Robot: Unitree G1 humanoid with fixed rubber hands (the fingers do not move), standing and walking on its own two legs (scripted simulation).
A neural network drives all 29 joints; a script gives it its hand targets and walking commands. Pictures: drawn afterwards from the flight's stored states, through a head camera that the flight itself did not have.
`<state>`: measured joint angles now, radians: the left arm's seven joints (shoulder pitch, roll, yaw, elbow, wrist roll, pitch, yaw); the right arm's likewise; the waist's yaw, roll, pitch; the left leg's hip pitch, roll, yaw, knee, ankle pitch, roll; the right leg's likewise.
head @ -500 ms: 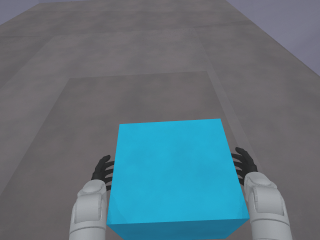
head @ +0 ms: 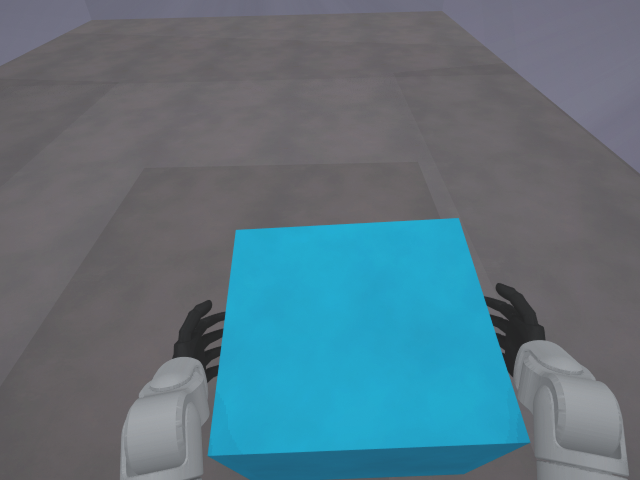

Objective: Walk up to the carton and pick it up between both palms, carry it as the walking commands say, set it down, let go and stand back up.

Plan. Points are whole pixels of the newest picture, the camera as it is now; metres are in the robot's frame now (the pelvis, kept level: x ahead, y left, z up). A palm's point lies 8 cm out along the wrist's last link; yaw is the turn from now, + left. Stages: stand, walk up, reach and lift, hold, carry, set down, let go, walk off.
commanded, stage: carry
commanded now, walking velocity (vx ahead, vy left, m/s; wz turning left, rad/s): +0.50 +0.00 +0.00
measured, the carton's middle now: (352, 355) +0.31 -0.02 +0.02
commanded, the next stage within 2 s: none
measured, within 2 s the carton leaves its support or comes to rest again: neither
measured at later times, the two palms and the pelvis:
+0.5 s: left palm (245, 236) +0.47 +0.14 +0.10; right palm (482, 217) +0.51 -0.24 +0.09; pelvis +0.27 -0.05 +0.01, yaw -1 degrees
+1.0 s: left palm (258, 131) +0.87 +0.17 +0.09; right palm (425, 117) +0.83 -0.21 +0.13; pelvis +0.63 +0.00 +0.02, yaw -4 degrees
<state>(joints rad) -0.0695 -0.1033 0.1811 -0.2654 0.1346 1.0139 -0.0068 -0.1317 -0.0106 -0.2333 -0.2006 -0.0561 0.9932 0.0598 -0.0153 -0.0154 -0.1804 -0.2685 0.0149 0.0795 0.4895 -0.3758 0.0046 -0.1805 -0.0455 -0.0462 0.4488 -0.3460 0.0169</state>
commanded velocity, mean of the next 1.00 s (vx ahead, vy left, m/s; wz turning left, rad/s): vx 0.50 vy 0.00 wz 0.00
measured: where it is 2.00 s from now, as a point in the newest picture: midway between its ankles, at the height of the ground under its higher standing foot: (337, 264)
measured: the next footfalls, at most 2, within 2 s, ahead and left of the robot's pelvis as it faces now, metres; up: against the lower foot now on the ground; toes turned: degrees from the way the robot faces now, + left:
right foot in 0.24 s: +0.23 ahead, -0.13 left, +0.00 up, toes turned -10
left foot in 0.74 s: +0.65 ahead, +0.05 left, +0.00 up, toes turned +7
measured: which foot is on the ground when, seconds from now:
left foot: down 0.00-0.30, up 0.32-0.72, down 0.74-1.00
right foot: down 0.00-0.02, up 0.04-0.22, down 0.24-0.78, up 0.80-1.00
